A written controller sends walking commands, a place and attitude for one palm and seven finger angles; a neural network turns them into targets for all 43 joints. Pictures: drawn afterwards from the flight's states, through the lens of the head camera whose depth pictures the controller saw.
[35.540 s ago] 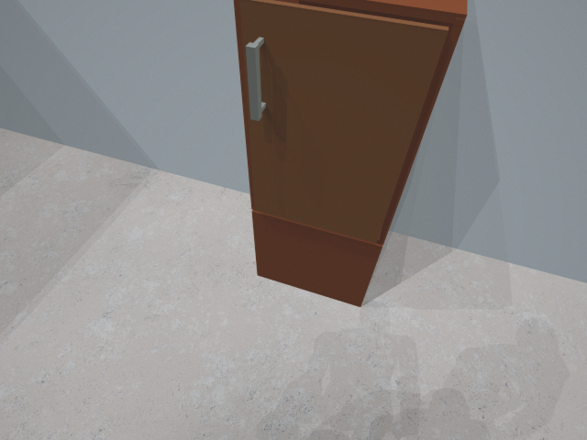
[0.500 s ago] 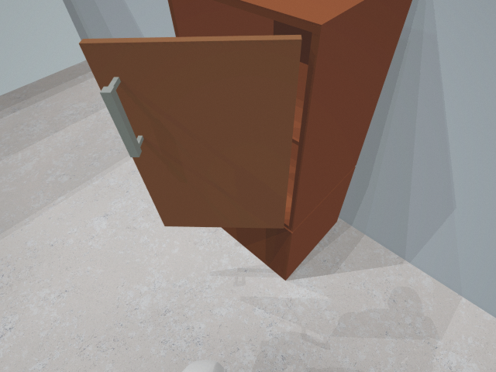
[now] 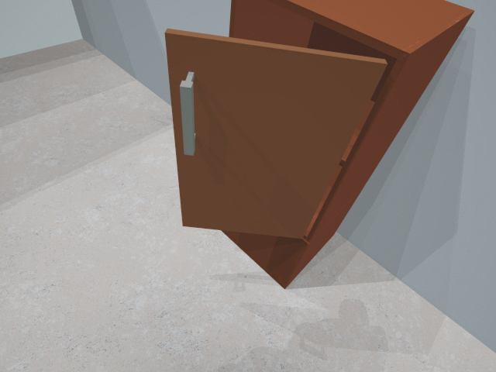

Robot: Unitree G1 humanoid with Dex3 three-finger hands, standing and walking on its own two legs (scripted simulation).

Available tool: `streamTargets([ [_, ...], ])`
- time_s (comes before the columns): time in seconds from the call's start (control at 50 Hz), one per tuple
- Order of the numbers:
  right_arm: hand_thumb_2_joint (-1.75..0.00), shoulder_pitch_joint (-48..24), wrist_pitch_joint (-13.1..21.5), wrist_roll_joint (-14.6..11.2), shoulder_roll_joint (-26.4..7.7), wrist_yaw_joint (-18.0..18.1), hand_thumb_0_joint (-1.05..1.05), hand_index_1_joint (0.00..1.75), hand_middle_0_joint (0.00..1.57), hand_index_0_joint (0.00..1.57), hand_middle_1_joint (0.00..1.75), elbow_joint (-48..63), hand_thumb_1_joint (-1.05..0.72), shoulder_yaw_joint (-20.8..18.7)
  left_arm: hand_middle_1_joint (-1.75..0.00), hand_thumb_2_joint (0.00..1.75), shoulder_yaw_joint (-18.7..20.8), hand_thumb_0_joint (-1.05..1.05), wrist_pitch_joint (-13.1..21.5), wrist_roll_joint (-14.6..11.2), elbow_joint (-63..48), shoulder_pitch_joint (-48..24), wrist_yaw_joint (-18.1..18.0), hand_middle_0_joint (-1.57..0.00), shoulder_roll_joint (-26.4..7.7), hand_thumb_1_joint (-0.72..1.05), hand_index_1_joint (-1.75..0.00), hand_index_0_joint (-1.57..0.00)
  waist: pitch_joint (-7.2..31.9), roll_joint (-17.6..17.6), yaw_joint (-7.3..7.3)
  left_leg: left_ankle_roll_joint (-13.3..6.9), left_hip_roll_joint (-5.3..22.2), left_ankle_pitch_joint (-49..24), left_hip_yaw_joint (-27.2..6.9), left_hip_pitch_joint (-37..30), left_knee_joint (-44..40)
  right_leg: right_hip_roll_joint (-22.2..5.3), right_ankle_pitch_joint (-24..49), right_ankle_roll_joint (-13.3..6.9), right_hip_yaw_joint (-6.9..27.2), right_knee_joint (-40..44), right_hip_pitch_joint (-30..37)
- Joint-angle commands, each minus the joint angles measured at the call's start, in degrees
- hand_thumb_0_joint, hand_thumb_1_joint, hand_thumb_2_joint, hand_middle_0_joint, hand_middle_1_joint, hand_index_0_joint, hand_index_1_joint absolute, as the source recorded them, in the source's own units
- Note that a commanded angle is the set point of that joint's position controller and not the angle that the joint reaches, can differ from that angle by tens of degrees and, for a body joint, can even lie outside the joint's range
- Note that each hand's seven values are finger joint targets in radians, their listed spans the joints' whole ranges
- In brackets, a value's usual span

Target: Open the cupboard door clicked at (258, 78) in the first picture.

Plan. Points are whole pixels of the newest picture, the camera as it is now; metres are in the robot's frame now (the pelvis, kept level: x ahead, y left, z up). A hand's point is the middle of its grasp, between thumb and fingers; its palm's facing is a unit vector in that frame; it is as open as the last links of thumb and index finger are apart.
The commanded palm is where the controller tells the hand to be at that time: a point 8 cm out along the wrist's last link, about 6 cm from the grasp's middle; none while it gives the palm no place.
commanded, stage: come to a stop and stand still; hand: left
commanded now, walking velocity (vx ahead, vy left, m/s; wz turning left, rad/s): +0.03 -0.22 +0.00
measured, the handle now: (190, 115) +0.54 +0.17 +0.10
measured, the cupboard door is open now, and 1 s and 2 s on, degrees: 41 41 41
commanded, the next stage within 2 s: look again from close up in 1.06 s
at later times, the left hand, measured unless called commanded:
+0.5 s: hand out of the picture -0.03 +0.14 -0.17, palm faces +0.01 -0.98 -0.21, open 7.3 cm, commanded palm none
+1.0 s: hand out of the picture -0.11 +0.05 -0.18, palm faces +0.08 -0.99 -0.09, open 7.4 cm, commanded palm none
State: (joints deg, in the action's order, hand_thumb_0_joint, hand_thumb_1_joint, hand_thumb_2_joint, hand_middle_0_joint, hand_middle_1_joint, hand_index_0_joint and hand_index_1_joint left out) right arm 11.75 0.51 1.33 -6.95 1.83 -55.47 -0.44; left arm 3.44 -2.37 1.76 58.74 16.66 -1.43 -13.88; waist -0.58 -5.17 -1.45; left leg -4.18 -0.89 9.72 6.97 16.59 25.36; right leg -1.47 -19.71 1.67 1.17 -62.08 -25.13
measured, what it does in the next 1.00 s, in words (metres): steps to the right: right foot, then left foot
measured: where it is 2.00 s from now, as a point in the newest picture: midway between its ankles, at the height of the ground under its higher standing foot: outside the picture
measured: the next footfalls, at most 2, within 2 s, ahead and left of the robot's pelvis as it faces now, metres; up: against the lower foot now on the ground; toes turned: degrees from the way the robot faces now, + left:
right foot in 0.48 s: -0.05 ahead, -0.13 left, +0.00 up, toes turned -5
left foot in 0.76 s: -0.04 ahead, +0.07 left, +0.00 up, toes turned +2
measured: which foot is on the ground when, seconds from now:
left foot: down 0.00-0.48, up 0.50-0.74, down 0.76-1.00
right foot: up 0.00-0.46, down 0.48-1.00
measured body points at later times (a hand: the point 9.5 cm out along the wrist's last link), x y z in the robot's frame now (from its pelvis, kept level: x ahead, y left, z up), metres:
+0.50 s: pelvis -0.06 -0.03 +0.00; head -0.06 -0.04 +0.45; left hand -0.03 +0.19 -0.16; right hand -0.12 -0.25 -0.16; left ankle +0.04 +0.07 -0.74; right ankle -0.09 -0.12 -0.74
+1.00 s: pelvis -0.07 -0.08 +0.00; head -0.06 -0.07 +0.45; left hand -0.11 +0.10 -0.16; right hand -0.08 -0.28 -0.16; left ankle -0.08 +0.06 -0.74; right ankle -0.09 -0.12 -0.74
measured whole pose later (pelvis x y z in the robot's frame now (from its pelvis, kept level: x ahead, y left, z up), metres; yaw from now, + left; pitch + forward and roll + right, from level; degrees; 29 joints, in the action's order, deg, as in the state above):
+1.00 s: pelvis -0.07 -0.08 +0.00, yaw +0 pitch -1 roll +1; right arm 16.6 0.1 0.9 -5.8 3.6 -66.5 0.1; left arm -0.4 0.9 0.4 66.1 20.1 -1.8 -3.5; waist -1.6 -1.2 -1.1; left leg 2.0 2.6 13.8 2.7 8.8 23.9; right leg 3.8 -14.9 -5.6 -6.0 -23.0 -7.5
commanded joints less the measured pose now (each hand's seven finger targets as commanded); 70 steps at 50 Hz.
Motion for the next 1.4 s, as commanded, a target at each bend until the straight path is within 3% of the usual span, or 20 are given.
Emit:
streamTargets([
  [0.0, -0.9, 7.3, 1.18, 0.03, -10.18, 1.33, 0.0, 0.3, 0.2, 0.2, 0.3, 0.21, -0.9, -2.52, -0.3, 0.9, 1.06, 0.0, -0.55, 0.38, -1.26, 5.36, 0.51, -0.2, -1.89, 0.9, -0.3, -0.2, 2.19, 8.82, 1.65, -2.93, 19.44, -6.38, -17.41, -8.2, -13.53, -0.65, 1.42, 0.6, 3.82, -3.49, -5.31],
  [0.2, -0.9, 10.92, 0.72, 0.38, -10.85, 0.86, 0.0, 0.3, 0.2, 0.2, 0.3, -2.43, -0.9, -3.36, -0.3, 0.9, 0.61, 0.0, -1.4, 0.35, -2.37, 3.33, 1.06, -0.2, 0.34, 0.9, -0.3, -0.2, 1.48, 13.19, 2.88, -2.55, 17.0, 9.02, -16.71, -6.45, -17.16, -0.46, -1.02, 0.23, -0.2, 6.02, -1.25],
  [0.34, -0.9, 11.59, -0.52, 0.86, -10.36, -0.05, 0.0, 0.3, 0.2, 0.2, 0.3, -4.24, -0.9, -4.05, -0.3, 0.9, -0.72, 0.0, -0.67, -0.57, -1.09, 3.42, 0.47, -0.2, 2.78, 0.9, -0.3, -0.2, 0.46, 15.97, 3.07, -1.83, 14.33, 19.88, -17.43, -1.42, -20.26, 1.53, -9.16, -2.24, -6.05, 23.73, 8.99],
  [0.4, -0.9, 11.48, -1.28, 0.62, -10.0, -0.33, 0.0, 0.3, 0.2, 0.2, 0.3, -5.42, -0.9, -4.44, -0.3, 0.9, -0.84, 0.0, -0.03, -0.93, 1.88, 10.0, 0.08, -0.2, 4.32, 0.9, -0.3, -0.2, 1.11, 12.69, 0.5, 1.27, 11.54, 20.57, -13.01, 2.31, -18.53, 3.02, -1.49, -3.29, -8.47, 38.8, 19.17],
  [0.42, -0.9, 11.42, -1.52, 0.31, -8.52, -0.45, 0.0, 0.3, 0.2, 0.2, 0.3, -5.69, -0.9, -4.16, -0.3, 0.9, -0.77, 0.0, 0.16, -0.68, 2.58, 11.7, -0.22, -0.2, 3.44, 0.9, -0.3, -0.2, 0.0, 10.16, 0.07, 3.23, 9.28, 20.21, -9.98, 5.1, -16.04, 1.81, 0.69, -3.66, -7.16, 43.44, 22.21],
  [0.44, -0.9, 11.19, -1.68, -0.22, -5.27, -0.61, 0.0, 0.3, 0.2, 0.2, 0.3, -5.99, -0.9, -3.38, -0.3, 0.9, -0.73, 0.0, 0.72, -0.27, 2.45, 11.44, -0.83, -0.2, 1.55, 0.9, -0.3, -0.2, -2.25, 4.26, 0.03, 4.32, 6.29, 17.41, -7.14, 8.98, -8.68, -4.2, -3.43, -5.3, 0.08, 48.54, 21.76],
  [0.46, -0.9, 10.83, -2.0, -0.6, -2.04, -0.67, 0.0, 0.3, 0.2, 0.2, 0.3, -5.11, -0.9, -2.45, -0.3, 0.9, -0.62, 0.0, 1.05, -0.05, 1.81, 9.59, -1.05, -0.2, -1.21, 0.9, -0.3, -0.2, -5.05, -5.66, 1.15, 5.56, 2.66, 14.41, -3.48, 8.74, 0.3, -12.49, -15.94, -8.0, 10.2, 55.48, 13.26],
  [0.48, -0.9, 10.35, -2.46, -0.11, -2.26, -0.76, 0.0, 0.3, 0.2, 0.2, 0.3, -4.65, -0.9, -2.37, -0.3, 0.9, -0.71, 0.0, 1.03, -0.13, -0.23, 4.23, -1.18, -0.2, -2.22, 0.9, -0.3, -0.2, -8.61, -7.07, 2.12, 5.37, 2.04, 13.06, -4.01, 6.7, 8.3, -16.79, -22.39, -10.28, 13.68, 59.94, 2.97],
  [0.54, -0.9, 13.76, -2.88, 0.05, -2.01, -1.13, 0.0, 0.3, 0.2, 0.2, 0.3, -7.61, -0.9, -1.89, -0.3, 0.9, -1.85, 0.0, 2.98, -1.01, -1.18, -1.28, -1.35, -0.2, 2.24, 0.9, -0.3, -0.2, -10.82, -4.71, 4.64, 4.32, 2.94, 6.24, -5.6, 4.35, 18.35, -9.5, -8.17, -7.81, 5.73, 57.38, -0.29],
  [0.68, -0.9, 10.81, -1.12, -0.32, -0.44, 0.0, 0.0, 0.3, 0.2, 0.2, 0.3, -7.7, -0.9, -0.77, -0.3, 0.9, -2.07, 0.0, 4.28, -1.0, 2.93, 7.02, -0.66, -0.2, 3.06, 0.9, -0.3, -0.2, -7.12, 0.56, 1.74, 4.87, 4.32, 7.49, -5.25, -0.5, 5.51, -9.72, 9.06, -10.1, 5.82, 48.17, 9.14],
  [0.74, -0.9, 12.07, 0.73, -0.75, -1.35, 0.89, 0.0, 0.3, 0.2, 0.2, 0.3, -9.2, -0.9, -0.54, -0.3, 0.9, -2.41, 0.0, 4.52, -1.41, 4.04, 8.45, -0.55, -0.2, 5.06, 0.9, -0.3, -0.2, -2.01, 6.68, 1.19, 3.26, 7.69, -7.23, -8.37, -8.23, -3.12, -4.74, 17.82, -5.74, 2.61, 42.72, 12.2],
  [0.8, -0.9, 10.46, 1.1, -0.75, -1.85, 1.72, 0.0, 0.3, 0.2, 0.2, 0.3, -9.94, -0.9, -0.2, -0.3, 0.9, -2.15, 0.0, 4.31, -1.67, 5.43, 8.39, -0.72, -0.2, 4.36, 0.9, -0.3, -0.2, 1.44, 10.9, 0.75, 3.16, 8.19, -12.13, -7.53, -8.78, -1.48, -5.03, 24.91, -3.69, 1.64, 41.19, 16.55],
  [0.94, -0.9, 8.81, 0.34, -0.84, -1.06, 1.78, 0.0, 0.3, 0.2, 0.2, 0.3, -9.87, -0.9, 0.21, -0.3, 0.9, -2.55, 0.0, 3.99, -1.22, 6.58, 8.27, -0.73, -0.2, 4.66, 0.9, -0.3, -0.2, -4.64, 4.56, 0.8, 4.08, 6.92, -1.89, -6.55, -5.55, -4.43, -5.25, 19.73, -2.55, 2.13, 44.8, 16.33],
  [1.12, -0.9, 10.17, 0.02, -0.39, -1.94, 1.3, 0.0, 0.3, 0.2, 0.2, 0.3, -9.9, -0.9, 0.65, -0.3, 0.9, -2.48, 0.0, 3.95, -1.36, 5.99, 7.59, -0.79, -0.2, 4.03, 0.9, -0.3, -0.2, -6.68, 3.43, 0.92, 3.93, 6.11, -0.01, -6.67, -5.34, -5.11, -5.36, 9.63, -2.66, 3.56, 48.19, 14.68],
  [1.14, -0.9, 5.3, -0.27, -0.27, -11.33, 0.07, 0.0, 0.3, 0.2, 0.2, 0.3, -2.57, -0.9, -0.91, -0.3, 0.9, -2.64, 0.0, 5.04, 0.11, 0.51, 6.69, -1.6, -0.2, -8.63, 0.9, -0.3, -0.2, -13.23, 3.6, 2.63, 3.65, 3.82, -0.18, -9.74, -2.24, 2.24, -5.45, 17.23, 0.48, 4.58, 47.18, 9.56],
  [1.16, -0.9, 7.11, 0.76, -0.06, -9.16, 0.53, 0.0, 0.3, 0.2, 0.2, 0.3, -1.8, -0.9, -1.95, -0.3, 0.9, -0.81, 0.0, 5.72, -0.66, 0.88, 5.73, -1.96, -0.2, -5.0, 0.9, -0.3, -0.2, -1.97, 6.99, 2.08, 3.18, 4.85, 2.81, -7.84, -1.84, 4.78, -9.82, 20.11, -0.33, 7.48, 43.68, 15.09],
  [1.22, -0.9, 7.73, 0.81, -0.66, -9.49, 1.09, 0.0, 0.3, 0.2, 0.2, 0.3, -1.7, -0.9, -2.97, -0.3, 0.9, 0.21, 0.0, 5.81, -0.42, -1.1, 5.85, -1.97, -0.2, -5.74, 0.9, -0.3, -0.2, 6.2, 2.03, 1.1, 2.58, 3.24, 8.36, -8.58, 2.11, 11.43, -11.95, 30.52, -1.98, 9.17, 43.37, 23.68],
  [1.28, -0.9, 5.42, -0.18, -0.73, -10.56, 0.75, 0.0, 0.3, 0.2, 0.2, 0.3, -0.2, -0.9, -3.55, -0.3, 0.9, 0.47, 0.0, 5.14, -0.22, -2.49, 3.6, -2.03, -0.2, -5.5, 0.9, -0.3, -0.2, -0.78, -3.04, 1.28, 1.74, 4.38, 10.29, -9.12, 5.23, 15.28, -12.32, 24.92, -4.65, 8.66, 44.64, 18.56],
  [1.32, -0.9, 4.19, -0.25, -0.59, -10.61, 0.51, 0.0, 0.3, 0.2, 0.2, 0.3, 0.48, -0.9, -3.48, -0.3, 0.9, 0.39, 0.0, 4.86, -0.11, -3.59, 1.96, -1.77, -0.2, -5.78, 0.9, -0.3, -0.2, -3.76, -0.56, 1.56, 1.82, 4.96, 9.84, -8.57, 4.29, 13.0, -12.0, 20.65, -8.25, 7.93, 44.8, 14.94],
  [1.38, -0.9, 6.12, 0.06, -0.22, -10.12, 0.12, 0.0, 0.3, 0.2, 0.2, 0.3, -0.28, -0.9, -2.65, -0.3, 0.9, 0.01, 0.0, 4.56, -0.47, -4.3, 0.56, -1.45, -0.2, -6.56, 0.9, -0.3, -0.2, -3.82, 2.86, 2.52, 1.88, 4.82, 2.64, -7.85, -1.91, 4.66, -9.88, 14.34, -7.74, 5.57, 44.35, 11.25],
])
